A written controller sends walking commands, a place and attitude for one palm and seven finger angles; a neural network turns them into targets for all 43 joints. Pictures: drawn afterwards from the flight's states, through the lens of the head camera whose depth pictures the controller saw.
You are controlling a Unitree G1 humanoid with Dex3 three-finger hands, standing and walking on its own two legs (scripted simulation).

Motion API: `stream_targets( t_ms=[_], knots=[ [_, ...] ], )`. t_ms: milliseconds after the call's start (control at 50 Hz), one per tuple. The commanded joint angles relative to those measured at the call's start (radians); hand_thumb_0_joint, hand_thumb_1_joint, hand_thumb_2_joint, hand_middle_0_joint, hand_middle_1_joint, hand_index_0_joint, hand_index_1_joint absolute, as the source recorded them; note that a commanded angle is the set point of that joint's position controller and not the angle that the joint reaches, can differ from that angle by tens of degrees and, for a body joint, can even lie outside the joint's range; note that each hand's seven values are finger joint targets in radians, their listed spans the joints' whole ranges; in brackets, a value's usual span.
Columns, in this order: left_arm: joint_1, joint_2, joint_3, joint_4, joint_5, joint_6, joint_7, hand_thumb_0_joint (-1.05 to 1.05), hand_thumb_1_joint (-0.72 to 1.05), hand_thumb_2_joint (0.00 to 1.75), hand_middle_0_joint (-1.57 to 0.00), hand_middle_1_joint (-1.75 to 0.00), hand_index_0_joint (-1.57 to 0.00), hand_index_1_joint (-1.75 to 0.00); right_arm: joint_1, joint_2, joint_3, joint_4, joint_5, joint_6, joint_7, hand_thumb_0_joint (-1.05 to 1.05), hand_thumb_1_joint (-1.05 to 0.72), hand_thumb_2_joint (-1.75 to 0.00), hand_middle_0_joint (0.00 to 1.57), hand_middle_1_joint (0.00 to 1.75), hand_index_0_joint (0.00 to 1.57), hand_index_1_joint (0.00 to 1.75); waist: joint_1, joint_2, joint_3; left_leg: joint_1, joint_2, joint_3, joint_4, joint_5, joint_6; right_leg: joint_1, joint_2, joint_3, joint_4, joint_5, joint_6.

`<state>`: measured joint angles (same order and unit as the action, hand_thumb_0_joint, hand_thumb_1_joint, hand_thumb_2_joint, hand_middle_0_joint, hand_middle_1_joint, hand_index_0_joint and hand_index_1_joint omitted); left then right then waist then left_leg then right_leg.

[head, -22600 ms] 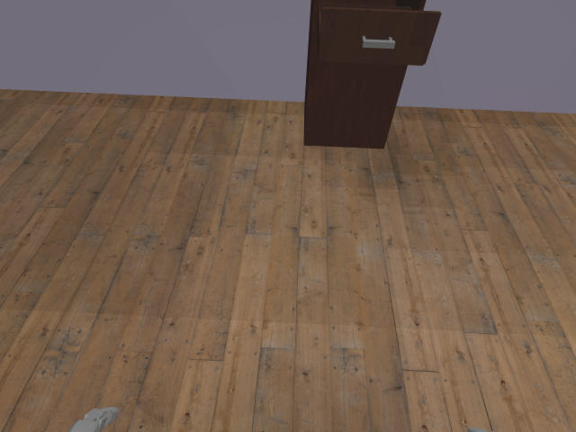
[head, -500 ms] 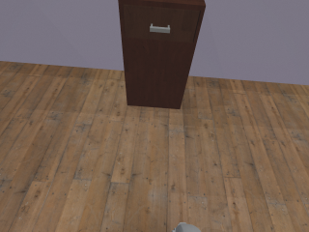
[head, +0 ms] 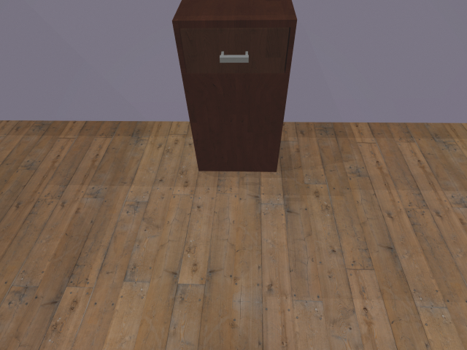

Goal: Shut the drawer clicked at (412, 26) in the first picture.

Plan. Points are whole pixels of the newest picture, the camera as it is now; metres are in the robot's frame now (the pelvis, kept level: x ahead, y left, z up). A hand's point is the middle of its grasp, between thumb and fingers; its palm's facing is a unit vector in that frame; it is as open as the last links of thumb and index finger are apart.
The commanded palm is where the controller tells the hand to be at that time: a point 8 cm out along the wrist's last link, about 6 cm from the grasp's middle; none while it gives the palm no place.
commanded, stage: let the arm hang, fingers relaxed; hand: left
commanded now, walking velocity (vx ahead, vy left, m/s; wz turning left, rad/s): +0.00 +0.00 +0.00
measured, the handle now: (234, 56) +1.14 +0.04 -0.05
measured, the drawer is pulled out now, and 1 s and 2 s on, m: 0.00 0.00 0.00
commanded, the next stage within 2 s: look to check the result in 0.14 s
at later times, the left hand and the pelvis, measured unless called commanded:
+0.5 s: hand out of the picture +0.04 +0.17 -0.17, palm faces +0.01 -0.97 -0.25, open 7.4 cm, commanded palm none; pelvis +0.01 -0.02 +0.00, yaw +1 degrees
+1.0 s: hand out of the picture +0.11 +0.20 -0.15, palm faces +0.00 -0.95 -0.31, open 7.4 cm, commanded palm none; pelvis +0.03 -0.03 +0.01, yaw +0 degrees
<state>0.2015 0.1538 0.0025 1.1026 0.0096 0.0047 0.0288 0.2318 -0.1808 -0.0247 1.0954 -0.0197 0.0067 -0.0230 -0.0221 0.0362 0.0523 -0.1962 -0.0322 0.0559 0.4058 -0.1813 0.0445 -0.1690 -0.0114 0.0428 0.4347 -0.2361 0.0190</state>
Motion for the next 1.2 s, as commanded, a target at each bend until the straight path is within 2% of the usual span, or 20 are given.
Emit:
stream_targets(
  t_ms=[0,80,180,260,280,420,440,580,640,820,1060,1180],
  knots=[
    [0.027,0.144,0.027,-0.026,0.003,-0.016,0.004,0.00,0.90,0.90,-0.20,-0.30,-0.20,-0.30,0.075,-0.089,-0.019,-0.003,0.000,-0.003,-0.001,0.00,-0.90,-0.90,0.20,0.30,0.20,0.30,-0.010,-0.053,0.043,0.036,0.108,-0.113,-0.090,-0.072,-0.011,-0.128,-0.079,0.078,-0.148,-0.092,-0.051],
    [0.023,0.164,0.031,-0.021,0.002,-0.023,0.003,0.00,0.90,0.90,-0.20,-0.30,-0.20,-0.30,0.064,-0.111,-0.021,0.002,0.002,-0.008,-0.004,0.00,-0.90,-0.90,0.20,0.30,0.20,0.30,-0.010,-0.048,0.009,0.057,0.111,-0.111,-0.074,-0.022,-0.013,-0.106,-0.080,0.081,-0.151,-0.053,-0.056],
    [0.027,0.170,0.033,-0.006,-0.001,-0.027,0.004,0.00,0.90,0.90,-0.20,-0.30,-0.20,-0.30,0.043,-0.121,-0.020,0.011,0.003,-0.012,-0.007,0.00,-0.90,-0.90,0.20,0.30,0.20,0.30,-0.002,-0.035,0.004,0.067,0.118,-0.110,-0.069,0.029,-0.014,-0.084,-0.081,0.079,-0.148,0.006,-0.060],
    [0.016,0.174,0.034,0.003,-0.002,-0.026,0.003,0.00,0.90,0.90,-0.20,-0.30,-0.20,-0.30,0.040,-0.127,-0.017,0.021,0.002,-0.013,-0.009,0.00,-0.90,-0.90,0.20,0.30,0.20,0.30,-0.002,-0.034,0.012,0.057,0.126,-0.115,-0.081,0.030,-0.016,-0.070,-0.080,0.073,-0.149,0.007,-0.061],
    [0.018,0.180,0.035,0.002,-0.002,-0.027,0.003,0.00,0.90,0.90,-0.20,-0.30,-0.20,-0.30,0.041,-0.137,-0.018,0.018,0.003,-0.015,-0.010,0.00,-0.90,-0.90,0.20,0.30,0.20,0.30,0.000,-0.027,-0.008,0.065,0.126,-0.115,-0.074,0.047,-0.015,-0.056,-0.079,0.075,-0.146,0.023,-0.062],
    [-0.005,0.197,0.039,0.005,-0.003,-0.030,0.003,0.00,0.90,0.90,-0.20,-0.30,-0.20,-0.30,0.015,-0.155,-0.019,0.022,0.001,-0.019,-0.011,0.00,-0.90,-0.90,0.20,0.30,0.20,0.30,0.002,-0.045,-0.021,0.076,0.134,-0.115,-0.073,0.092,-0.017,-0.030,-0.083,0.066,-0.140,0.091,-0.062],
    [-0.012,0.200,0.040,0.005,-0.003,-0.030,0.002,0.00,0.90,0.90,-0.20,-0.30,-0.20,-0.30,0.011,-0.161,-0.020,0.021,0.001,-0.020,-0.011,0.00,-0.90,-0.90,0.20,0.30,0.20,0.30,0.003,-0.030,-0.025,0.078,0.135,-0.116,-0.074,0.099,-0.016,-0.025,-0.084,0.067,-0.138,0.101,-0.062],
    [-0.040,0.235,0.047,-0.007,-0.002,-0.034,0.002,0.00,0.90,0.90,-0.20,-0.30,-0.20,-0.30,-0.028,-0.191,-0.024,0.013,0.003,-0.022,-0.010,0.00,-0.90,-0.90,0.20,0.30,0.20,0.30,0.005,-0.038,-0.038,0.093,0.138,-0.115,-0.071,0.139,-0.017,-0.002,-0.089,0.069,-0.136,0.177,-0.061],
    [-0.062,0.247,0.048,-0.011,-0.002,-0.035,-0.001,0.00,0.90,0.90,-0.20,-0.30,-0.20,-0.30,-0.044,-0.204,-0.024,0.012,0.000,-0.024,-0.008,0.00,-0.90,-0.90,0.20,0.30,0.20,0.30,0.004,-0.024,-0.036,0.090,0.141,-0.118,-0.082,0.134,-0.019,0.004,-0.090,0.069,-0.142,0.169,-0.060],
    [-0.100,0.289,0.055,-0.024,-0.001,-0.041,-0.003,0.00,0.90,0.90,-0.20,-0.30,-0.20,-0.30,-0.093,-0.252,-0.028,-0.005,0.001,-0.030,-0.007,0.00,-0.90,-0.90,0.20,0.30,0.20,0.30,0.004,-0.036,-0.079,0.132,0.151,-0.118,-0.082,0.207,-0.018,0.038,-0.098,0.069,-0.138,0.271,-0.058],
    [-0.127,0.327,0.053,-0.031,-0.002,-0.041,-0.007,0.00,0.90,0.90,-0.20,-0.30,-0.20,-0.30,-0.137,-0.296,-0.027,-0.014,0.002,-0.028,-0.003,0.00,-0.90,-0.90,0.20,0.30,0.20,0.30,0.005,-0.035,-0.080,0.150,0.155,-0.122,-0.097,0.205,-0.020,0.047,-0.102,0.070,-0.158,0.261,-0.055],
    [-0.127,0.345,0.053,-0.035,-0.001,-0.044,-0.007,0.00,0.90,0.90,-0.20,-0.30,-0.20,-0.30,-0.140,-0.313,-0.027,-0.019,0.004,-0.029,-0.002,0.00,-0.90,-0.90,0.20,0.30,0.20,0.30,0.005,-0.038,-0.098,0.163,0.155,-0.122,-0.091,0.228,-0.020,0.062,-0.105,0.073,-0.159,0.296,-0.054]
  ],
)
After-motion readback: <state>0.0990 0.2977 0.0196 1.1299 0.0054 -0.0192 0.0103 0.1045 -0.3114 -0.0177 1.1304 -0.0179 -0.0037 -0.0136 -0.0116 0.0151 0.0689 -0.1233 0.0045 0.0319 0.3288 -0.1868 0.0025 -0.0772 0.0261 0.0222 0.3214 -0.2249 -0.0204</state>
